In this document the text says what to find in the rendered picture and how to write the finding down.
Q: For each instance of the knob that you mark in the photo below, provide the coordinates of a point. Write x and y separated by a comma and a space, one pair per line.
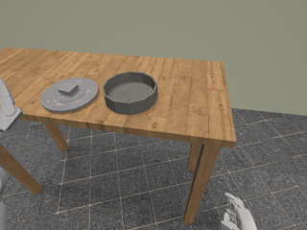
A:
68, 88

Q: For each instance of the pot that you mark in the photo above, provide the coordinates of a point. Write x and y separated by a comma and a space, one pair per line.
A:
130, 92

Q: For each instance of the right robot hand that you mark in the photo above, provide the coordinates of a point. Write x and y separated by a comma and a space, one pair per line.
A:
241, 220

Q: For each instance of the table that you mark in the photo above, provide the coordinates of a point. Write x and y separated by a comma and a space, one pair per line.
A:
192, 105

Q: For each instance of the left robot hand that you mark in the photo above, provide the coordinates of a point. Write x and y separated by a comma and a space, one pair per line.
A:
9, 114

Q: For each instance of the lid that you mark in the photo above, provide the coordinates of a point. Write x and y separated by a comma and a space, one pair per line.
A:
54, 101

